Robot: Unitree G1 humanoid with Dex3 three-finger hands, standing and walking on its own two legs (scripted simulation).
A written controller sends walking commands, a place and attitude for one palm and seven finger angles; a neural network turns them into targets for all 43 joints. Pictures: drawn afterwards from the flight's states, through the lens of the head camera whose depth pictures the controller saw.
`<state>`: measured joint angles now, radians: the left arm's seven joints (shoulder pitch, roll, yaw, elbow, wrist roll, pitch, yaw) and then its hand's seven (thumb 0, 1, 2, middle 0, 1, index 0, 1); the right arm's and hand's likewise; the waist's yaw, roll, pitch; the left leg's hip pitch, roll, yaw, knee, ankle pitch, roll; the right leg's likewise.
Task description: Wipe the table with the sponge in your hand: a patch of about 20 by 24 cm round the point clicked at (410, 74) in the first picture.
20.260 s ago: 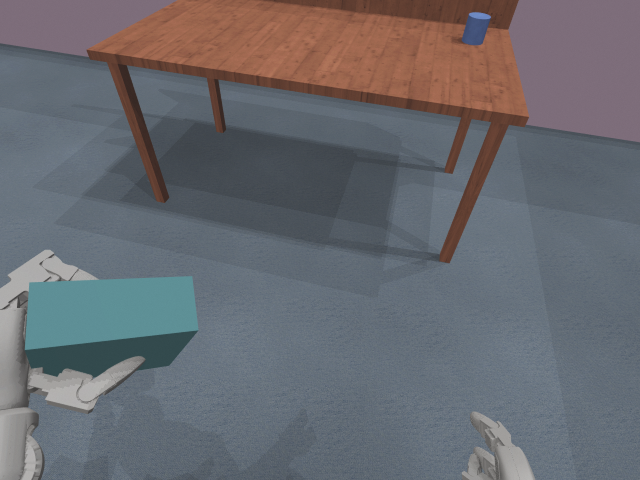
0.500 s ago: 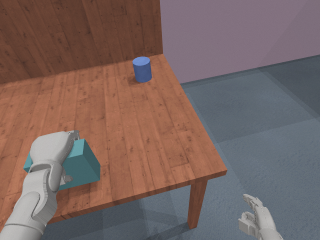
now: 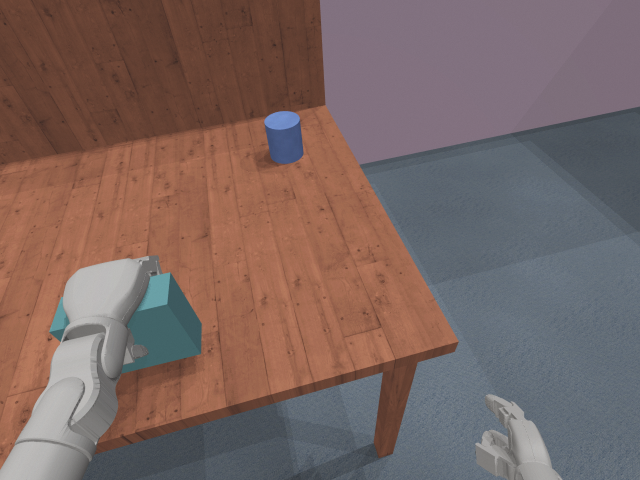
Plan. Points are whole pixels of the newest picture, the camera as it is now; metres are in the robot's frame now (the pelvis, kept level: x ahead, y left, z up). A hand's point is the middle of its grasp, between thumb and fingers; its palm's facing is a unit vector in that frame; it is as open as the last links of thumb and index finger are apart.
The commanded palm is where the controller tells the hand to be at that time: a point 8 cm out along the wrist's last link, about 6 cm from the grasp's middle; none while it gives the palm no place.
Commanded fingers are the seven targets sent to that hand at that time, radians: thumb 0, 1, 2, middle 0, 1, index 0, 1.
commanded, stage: move the sponge above the wiping area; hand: left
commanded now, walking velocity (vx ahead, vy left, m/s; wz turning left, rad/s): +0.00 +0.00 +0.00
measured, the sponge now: (141, 335) +0.27 +0.30 +0.02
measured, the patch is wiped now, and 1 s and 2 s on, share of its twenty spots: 0.00 0.00 0.15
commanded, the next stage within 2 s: lower the sponge onto the table in 0.24 s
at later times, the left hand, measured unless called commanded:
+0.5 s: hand (124, 315) +0.27 +0.30 +0.06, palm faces -0.05 -0.06 -1.00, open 9.6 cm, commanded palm +0.25 +0.30 +0.13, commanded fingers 0.00 0.10 1.30 -1.20 -1.60 -1.20 -1.60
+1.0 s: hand (133, 326) +0.27 +0.29 +0.05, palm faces -0.08 -0.06 -1.00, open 9.6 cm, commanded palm +0.25 +0.29 +0.11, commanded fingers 0.00 0.10 1.30 -1.20 -1.60 -1.20 -1.60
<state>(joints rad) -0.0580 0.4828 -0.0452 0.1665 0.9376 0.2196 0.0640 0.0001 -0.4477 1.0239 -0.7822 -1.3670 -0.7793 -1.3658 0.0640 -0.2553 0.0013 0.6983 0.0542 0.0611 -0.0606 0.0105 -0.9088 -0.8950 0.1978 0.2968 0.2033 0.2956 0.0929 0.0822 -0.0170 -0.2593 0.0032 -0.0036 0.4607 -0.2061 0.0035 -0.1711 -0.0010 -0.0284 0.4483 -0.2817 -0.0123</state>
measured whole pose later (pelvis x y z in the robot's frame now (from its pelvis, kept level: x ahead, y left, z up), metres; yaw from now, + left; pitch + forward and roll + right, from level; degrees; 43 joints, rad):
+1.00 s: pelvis +0.00 -0.01 +0.00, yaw +0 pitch +0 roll +0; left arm -0.02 0.47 -0.04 0.17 0.95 0.21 0.06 0.00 -0.45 1.03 -0.78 -1.37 -0.78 -1.37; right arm 0.07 -0.26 -0.01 0.69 0.05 0.06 -0.06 0.01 -0.91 -0.89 0.20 0.30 0.20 0.30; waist 0.10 0.08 -0.02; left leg -0.26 0.01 -0.01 0.47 -0.21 0.00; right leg -0.17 0.01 -0.03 0.45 -0.29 -0.02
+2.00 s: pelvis -0.01 +0.00 -0.01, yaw +1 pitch +3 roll -1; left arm -0.16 0.45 -0.06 0.42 1.00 0.20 0.15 0.00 -0.46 1.03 -0.79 -1.37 -0.78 -1.36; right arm 0.10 -0.26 -0.02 0.72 0.06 0.07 -0.06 0.01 -0.91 -0.89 0.20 0.30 0.20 0.30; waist 0.08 0.06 -0.05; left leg -0.37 0.00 -0.02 0.54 -0.23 0.00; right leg -0.27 0.00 -0.04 0.52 -0.30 -0.01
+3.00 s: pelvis -0.02 +0.01 -0.02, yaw -1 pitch +13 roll -2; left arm -0.64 0.61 0.03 1.00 1.06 0.04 0.19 0.02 -0.50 1.09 -0.80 -1.35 -0.80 -1.37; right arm 0.25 -0.27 -0.03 0.74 0.07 0.13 -0.03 0.01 -0.91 -0.89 0.20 0.30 0.20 0.30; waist -0.03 0.04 -0.12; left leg -0.65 0.02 -0.02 0.70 -0.26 0.02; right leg -0.54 0.02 -0.04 0.64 -0.32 0.00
